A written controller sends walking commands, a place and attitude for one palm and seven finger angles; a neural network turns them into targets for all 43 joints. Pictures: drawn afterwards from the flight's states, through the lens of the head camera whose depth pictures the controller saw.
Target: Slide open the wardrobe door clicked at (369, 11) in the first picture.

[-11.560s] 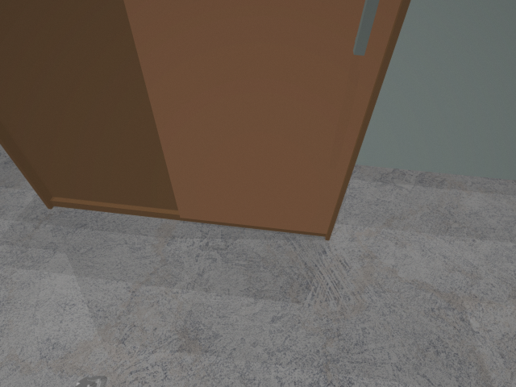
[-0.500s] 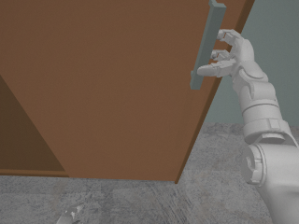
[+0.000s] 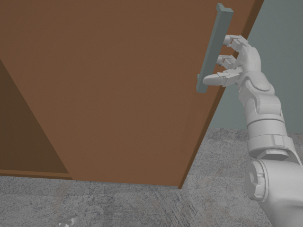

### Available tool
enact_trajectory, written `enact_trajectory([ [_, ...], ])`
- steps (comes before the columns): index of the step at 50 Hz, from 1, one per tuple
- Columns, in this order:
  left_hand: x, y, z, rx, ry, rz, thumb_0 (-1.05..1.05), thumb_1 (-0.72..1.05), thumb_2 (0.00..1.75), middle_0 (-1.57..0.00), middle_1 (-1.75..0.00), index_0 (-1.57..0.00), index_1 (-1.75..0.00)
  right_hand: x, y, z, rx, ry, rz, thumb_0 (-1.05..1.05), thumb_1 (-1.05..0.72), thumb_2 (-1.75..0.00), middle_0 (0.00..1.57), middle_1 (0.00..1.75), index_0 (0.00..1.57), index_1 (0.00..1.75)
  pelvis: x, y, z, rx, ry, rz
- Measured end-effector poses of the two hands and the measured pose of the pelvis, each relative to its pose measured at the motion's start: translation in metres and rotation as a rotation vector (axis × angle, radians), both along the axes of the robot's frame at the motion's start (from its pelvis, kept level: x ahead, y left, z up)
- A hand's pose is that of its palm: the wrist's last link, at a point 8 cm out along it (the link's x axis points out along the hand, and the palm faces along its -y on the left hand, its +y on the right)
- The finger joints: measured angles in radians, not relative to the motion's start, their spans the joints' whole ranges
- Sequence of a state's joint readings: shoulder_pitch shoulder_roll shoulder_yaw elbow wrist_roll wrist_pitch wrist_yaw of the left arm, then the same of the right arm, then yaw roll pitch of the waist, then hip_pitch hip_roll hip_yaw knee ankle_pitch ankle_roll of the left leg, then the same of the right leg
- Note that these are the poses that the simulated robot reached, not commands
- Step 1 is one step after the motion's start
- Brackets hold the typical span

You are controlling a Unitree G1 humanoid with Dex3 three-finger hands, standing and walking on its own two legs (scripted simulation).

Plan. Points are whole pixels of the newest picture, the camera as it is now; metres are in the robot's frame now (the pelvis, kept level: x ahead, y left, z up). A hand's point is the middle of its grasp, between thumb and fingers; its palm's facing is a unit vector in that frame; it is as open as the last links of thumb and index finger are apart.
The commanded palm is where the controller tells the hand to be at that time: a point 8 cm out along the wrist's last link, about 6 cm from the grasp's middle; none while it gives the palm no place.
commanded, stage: slide the fingers in behind the handle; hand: right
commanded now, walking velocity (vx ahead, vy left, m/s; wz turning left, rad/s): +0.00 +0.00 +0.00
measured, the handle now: (209, 51) +0.51 -0.09 +0.25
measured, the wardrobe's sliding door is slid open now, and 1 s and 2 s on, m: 0.00 0.00 0.00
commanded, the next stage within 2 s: move the hooked fingers beside the handle in 0.12 s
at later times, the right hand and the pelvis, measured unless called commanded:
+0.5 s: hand (215, 61) +0.45 -0.10 +0.25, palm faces -0.04 +1.00 -0.01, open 14.1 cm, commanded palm +0.42 -0.15 +0.25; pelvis +0.00 +0.00 +0.00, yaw -2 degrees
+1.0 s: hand (221, 62) +0.45 -0.11 +0.25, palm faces -0.03 +1.00 -0.01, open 14.0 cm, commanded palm +0.43 -0.17 +0.25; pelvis +0.00 +0.00 +0.00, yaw -1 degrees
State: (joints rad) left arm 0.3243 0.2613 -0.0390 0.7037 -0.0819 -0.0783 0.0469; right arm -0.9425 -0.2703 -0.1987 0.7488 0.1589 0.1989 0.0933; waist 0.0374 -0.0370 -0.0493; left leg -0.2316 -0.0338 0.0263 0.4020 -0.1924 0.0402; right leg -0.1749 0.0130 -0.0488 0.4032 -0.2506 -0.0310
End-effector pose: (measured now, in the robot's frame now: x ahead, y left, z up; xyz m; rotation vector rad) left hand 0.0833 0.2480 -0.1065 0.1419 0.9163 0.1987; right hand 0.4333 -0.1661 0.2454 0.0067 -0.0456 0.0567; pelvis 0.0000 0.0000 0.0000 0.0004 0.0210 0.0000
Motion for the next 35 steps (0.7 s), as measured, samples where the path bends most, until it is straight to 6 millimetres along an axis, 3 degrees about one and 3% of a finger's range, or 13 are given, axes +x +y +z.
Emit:
enact_trajectory([
  [10, 0.054, -0.019, 0.012, -0.022, -0.116, -0.085, 0.01, 0.91, 0.9, -0.2, -0.3, -0.2, -0.29, -0.014, 0.01, 0.005, -0.025, 0.023, -0.027, -0.02, 0.5, -0.3, 0.28, 1.19, 0.26, 1.18, -0.001, -0.002, 0.0, -0.001, -0.016, -0.02],
  [16, 0.068, -0.029, 0.015, -0.032, -0.135, -0.118, 0.01, 0.9, 0.9, -0.2, -0.3, -0.2, -0.3, -0.015, 0.011, 0.006, -0.026, 0.03, -0.027, -0.02, 0.5, -0.3, 0.26, 1.18, 0.25, 1.18, 0.0, -0.001, 0.0, -0.003, -0.02, -0.027],
  [22, 0.062, -0.029, 0.011, -0.03, -0.1, -0.115, 0.01, 0.9, 0.9, -0.2, -0.3, -0.2, -0.3, -0.009, 0.014, 0.005, -0.024, 0.039, -0.014, -0.02, 0.5, -0.3, 0.28, 1.19, 0.27, 1.18, 0.001, -0.001, 0.0, -0.002, -0.016, -0.032],
  [35, 0.021, -0.01, 0.0, -0.014, 0.008, -0.032, 0.01, 0.9, 0.9, -0.2, -0.3, -0.2, -0.3, -0.001, 0.008, 0.002, -0.021, 0.034, -0.021, -0.02, 0.5, -0.3, 0.3, 1.2, 0.3, 1.2, 0.004, -0.001, 0.0, -0.001, -0.011, -0.012],
])
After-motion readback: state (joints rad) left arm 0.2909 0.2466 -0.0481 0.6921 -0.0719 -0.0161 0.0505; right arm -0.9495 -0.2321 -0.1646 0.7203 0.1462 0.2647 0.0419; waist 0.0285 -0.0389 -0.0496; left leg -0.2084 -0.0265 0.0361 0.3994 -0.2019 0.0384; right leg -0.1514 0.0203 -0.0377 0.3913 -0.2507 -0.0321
